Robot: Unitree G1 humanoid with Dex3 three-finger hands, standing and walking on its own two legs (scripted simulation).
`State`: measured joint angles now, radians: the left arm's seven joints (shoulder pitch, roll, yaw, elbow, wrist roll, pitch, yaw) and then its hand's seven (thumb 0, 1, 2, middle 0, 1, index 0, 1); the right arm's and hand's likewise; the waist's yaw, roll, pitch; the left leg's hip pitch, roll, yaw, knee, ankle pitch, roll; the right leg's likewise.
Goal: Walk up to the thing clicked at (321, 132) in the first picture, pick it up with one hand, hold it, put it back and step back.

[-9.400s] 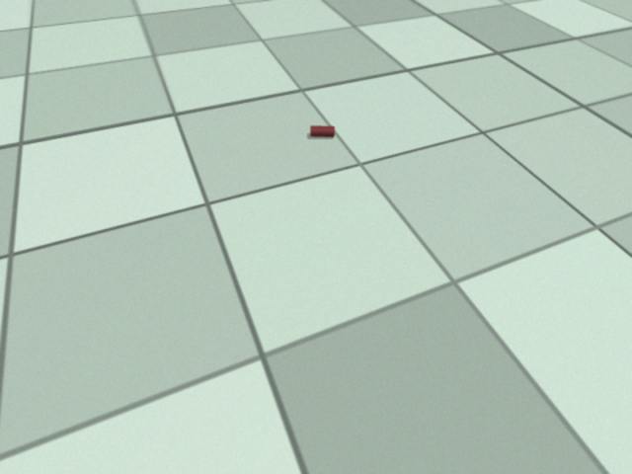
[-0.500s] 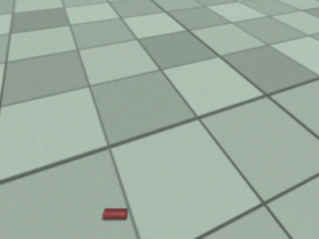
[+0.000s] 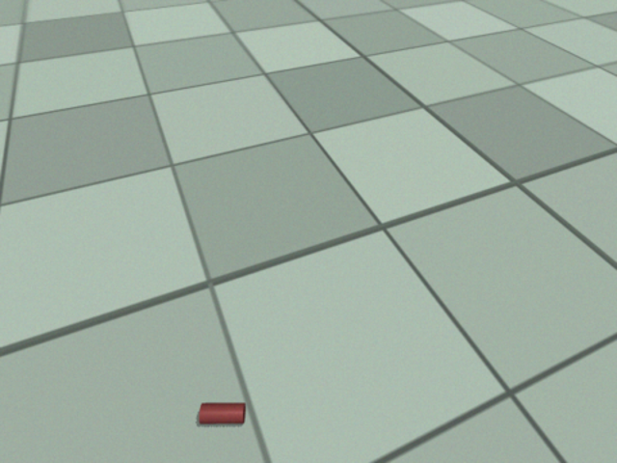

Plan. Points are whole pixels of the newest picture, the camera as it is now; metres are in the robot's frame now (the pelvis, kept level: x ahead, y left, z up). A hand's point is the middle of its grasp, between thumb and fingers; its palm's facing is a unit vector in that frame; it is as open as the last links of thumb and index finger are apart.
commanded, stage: stand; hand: left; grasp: from above
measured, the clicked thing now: (222, 413) +0.42 +0.24 -0.75
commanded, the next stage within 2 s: rise first in 0.50 s
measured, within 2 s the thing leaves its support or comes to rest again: neither
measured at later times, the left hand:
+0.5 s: hand out of the picture +0.07 +0.25 -0.16, palm faces -0.02 -0.94 -0.34, open 7.4 cm
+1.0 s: hand out of the picture +0.16 +0.25 -0.19, palm faces -0.09 -0.92 -0.38, open 11.8 cm
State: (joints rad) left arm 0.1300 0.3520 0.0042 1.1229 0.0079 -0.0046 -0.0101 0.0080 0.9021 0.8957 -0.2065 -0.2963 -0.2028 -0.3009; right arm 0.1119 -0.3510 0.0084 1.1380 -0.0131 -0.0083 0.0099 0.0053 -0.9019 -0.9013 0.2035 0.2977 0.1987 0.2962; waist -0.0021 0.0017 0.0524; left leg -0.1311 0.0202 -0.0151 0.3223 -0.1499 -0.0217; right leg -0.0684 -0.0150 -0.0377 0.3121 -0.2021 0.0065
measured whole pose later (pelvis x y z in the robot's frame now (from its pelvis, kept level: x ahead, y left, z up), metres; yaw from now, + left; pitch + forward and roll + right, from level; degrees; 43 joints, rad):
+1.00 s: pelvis +0.00 +0.01 -0.04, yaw -2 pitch +9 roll -1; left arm 0.01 0.32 0.15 0.93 0.16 0.09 -0.01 0.01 -0.07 0.91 -0.16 -0.90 -0.16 -0.91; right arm 0.25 -0.24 -0.03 0.71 0.02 -0.04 -0.01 0.01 -0.89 -0.90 0.20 0.30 0.20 0.30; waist -0.04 0.00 -0.04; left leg -0.57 0.03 0.00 0.75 -0.34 -0.01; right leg -0.51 -0.01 -0.01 0.73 -0.38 0.01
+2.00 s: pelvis -0.06 +0.01 -0.28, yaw -4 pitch +33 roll -3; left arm -0.16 0.49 0.15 0.70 0.66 -0.12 0.10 0.00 -0.57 1.01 -0.10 -1.03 -0.08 -1.05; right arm 0.05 -0.30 -0.05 0.64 -0.01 -0.18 0.04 0.01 -0.90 -0.90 0.20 0.30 0.20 0.30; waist -0.02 0.00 -0.17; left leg -1.76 0.04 -0.06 1.85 -0.65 -0.02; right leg -1.69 0.01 -0.03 1.84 -0.72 0.01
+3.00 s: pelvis -0.09 +0.02 -0.44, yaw -10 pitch +32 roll -8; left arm -0.77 0.77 0.17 1.29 1.25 -0.32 0.34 0.00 -0.53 1.00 -0.09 -1.00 -0.09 -1.00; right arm 0.07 -0.25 0.02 0.78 -0.14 -0.03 0.12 0.00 -0.90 -0.90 0.20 0.30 0.20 0.30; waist -0.13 -0.04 -0.04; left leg -2.29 0.05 -0.15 2.36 -0.65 -0.01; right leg -2.17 0.05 -0.08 2.31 -0.71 0.03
